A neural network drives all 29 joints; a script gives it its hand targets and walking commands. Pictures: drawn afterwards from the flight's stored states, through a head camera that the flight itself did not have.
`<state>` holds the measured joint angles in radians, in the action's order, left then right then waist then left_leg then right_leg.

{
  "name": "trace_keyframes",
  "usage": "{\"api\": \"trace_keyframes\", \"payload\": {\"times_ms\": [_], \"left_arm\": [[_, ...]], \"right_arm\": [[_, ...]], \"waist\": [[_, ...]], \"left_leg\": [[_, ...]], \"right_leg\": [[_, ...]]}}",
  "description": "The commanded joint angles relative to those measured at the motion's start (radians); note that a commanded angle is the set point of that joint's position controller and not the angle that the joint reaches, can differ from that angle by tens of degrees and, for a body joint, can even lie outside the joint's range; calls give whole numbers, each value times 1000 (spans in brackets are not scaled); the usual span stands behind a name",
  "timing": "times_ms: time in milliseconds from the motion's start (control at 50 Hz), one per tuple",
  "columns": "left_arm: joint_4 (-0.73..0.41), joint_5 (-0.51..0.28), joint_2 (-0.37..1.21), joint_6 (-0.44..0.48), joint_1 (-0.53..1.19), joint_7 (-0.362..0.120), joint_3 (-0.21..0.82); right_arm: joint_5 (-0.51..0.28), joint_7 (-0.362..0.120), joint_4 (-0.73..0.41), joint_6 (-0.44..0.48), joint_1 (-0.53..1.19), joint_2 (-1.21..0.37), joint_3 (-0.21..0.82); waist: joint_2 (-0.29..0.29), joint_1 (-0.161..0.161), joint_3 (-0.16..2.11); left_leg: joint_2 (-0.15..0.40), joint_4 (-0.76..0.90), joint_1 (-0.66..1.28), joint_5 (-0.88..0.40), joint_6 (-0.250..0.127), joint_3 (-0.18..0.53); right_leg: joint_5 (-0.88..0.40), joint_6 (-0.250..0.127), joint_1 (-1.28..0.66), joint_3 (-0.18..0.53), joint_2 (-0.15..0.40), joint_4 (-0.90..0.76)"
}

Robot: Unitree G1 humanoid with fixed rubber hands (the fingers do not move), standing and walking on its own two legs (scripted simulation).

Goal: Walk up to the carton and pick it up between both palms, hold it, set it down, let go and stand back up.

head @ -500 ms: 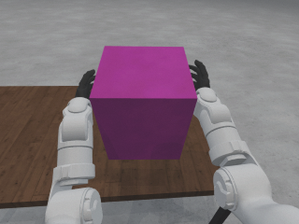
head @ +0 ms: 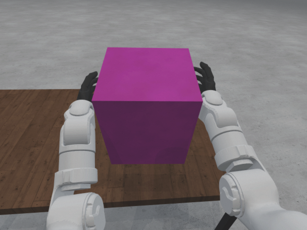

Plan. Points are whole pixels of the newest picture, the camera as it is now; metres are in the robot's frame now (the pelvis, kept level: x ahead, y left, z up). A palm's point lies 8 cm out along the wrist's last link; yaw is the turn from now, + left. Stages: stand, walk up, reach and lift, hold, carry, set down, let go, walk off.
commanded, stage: hold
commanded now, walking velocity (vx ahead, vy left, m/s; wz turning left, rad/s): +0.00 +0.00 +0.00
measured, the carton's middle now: (148, 109) +0.39 +0.01 +0.17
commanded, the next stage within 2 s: none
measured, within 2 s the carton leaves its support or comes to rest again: neither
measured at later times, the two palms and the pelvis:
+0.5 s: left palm (86, 102) +0.36 +0.16 +0.21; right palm (207, 92) +0.38 -0.14 +0.22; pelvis +0.00 +0.00 +0.00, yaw +0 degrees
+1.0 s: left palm (86, 102) +0.36 +0.16 +0.21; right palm (207, 92) +0.38 -0.14 +0.22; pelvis +0.00 +0.00 +0.00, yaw +0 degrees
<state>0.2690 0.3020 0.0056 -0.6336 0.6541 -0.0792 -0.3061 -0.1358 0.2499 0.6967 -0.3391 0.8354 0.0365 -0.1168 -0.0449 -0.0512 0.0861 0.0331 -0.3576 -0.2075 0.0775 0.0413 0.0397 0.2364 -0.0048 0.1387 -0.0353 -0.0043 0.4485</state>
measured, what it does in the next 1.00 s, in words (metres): stands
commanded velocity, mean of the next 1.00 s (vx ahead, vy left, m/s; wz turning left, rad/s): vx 0.00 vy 0.00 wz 0.00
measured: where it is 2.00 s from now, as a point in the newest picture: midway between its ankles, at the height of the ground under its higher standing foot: outside the picture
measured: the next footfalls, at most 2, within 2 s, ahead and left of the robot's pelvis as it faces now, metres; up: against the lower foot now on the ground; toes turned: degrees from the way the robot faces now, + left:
none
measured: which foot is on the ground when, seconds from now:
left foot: down 0.00-1.00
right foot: down 0.00-1.00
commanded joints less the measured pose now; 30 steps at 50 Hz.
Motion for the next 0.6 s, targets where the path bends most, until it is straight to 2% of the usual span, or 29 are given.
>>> {"api": "trace_keyframes", "payload": {"times_ms": [0, 100, 180, 260, 500, 580], "left_arm": [[-163, -105, 509, 45, 658, -104, 375], [-183, -108, 511, 46, 640, -106, 381], [-173, -111, 508, 47, 642, -106, 377], [-198, -114, 512, 49, 628, -107, 388], [-184, -103, 506, 45, 639, -108, 374], [-193, -103, 507, 44, 631, -110, 378]], "right_arm": [[-88, -142, -239, 42, 559, -593, 402], [-99, -140, -261, 46, 560, -603, 423], [-98, -140, -264, 45, 562, -603, 424], [-109, -135, -284, 46, 549, -607, 440], [-103, -136, -266, 42, 555, -599, 424], [-104, -135, -264, 41, 543, -600, 428]], "waist": [[-3, -12, 279], [-8, -7, 301], [-16, -3, 294], [-15, -9, 319], [-11, -5, 294], [-9, -7, 293]], "left_leg": [[-82, 74, 339, -17, -70, -70], [-84, 66, 351, -50, -71, -70], [-85, 69, 341, -39, -74, -71], [-86, 60, 361, -76, -71, -70], [-84, 68, 354, -46, -72, -70], [-84, 67, 359, -58, -70, -69]], "right_leg": [[-114, 94, -68, -35, -23, -193], [-166, 97, -91, -34, -22, -187], [-155, 98, -90, -33, -22, -189], [-221, 100, -110, -32, -23, -181], [-164, 100, -85, -33, -22, -189], [-186, 99, -95, -33, -22, -186]]}}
